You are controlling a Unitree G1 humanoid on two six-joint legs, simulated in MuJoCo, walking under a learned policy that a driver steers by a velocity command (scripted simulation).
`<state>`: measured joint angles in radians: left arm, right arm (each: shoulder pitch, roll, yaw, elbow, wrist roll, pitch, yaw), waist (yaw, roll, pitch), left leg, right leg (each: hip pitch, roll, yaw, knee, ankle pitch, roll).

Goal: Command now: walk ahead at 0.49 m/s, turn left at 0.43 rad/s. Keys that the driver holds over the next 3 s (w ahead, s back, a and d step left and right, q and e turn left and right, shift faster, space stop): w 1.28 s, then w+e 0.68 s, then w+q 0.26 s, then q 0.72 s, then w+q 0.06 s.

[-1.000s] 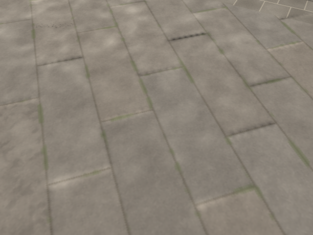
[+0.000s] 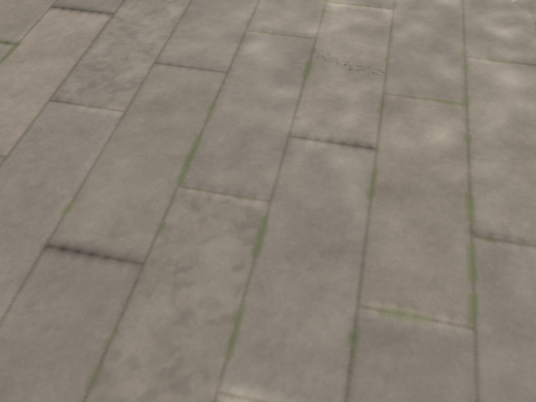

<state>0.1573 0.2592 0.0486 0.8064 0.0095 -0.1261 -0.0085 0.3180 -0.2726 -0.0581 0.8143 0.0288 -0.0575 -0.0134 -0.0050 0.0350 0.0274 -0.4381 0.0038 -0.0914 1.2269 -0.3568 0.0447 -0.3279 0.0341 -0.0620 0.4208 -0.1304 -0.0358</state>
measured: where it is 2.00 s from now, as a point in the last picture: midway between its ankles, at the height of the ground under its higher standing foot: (257, 214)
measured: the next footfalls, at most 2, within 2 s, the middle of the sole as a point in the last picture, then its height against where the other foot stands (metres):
left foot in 0.36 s outside the picture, level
right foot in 0.90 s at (298, 325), level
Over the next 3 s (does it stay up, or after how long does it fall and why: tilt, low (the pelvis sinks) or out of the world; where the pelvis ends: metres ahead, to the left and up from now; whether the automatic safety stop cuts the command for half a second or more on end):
stays up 1.39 -0.08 -0.01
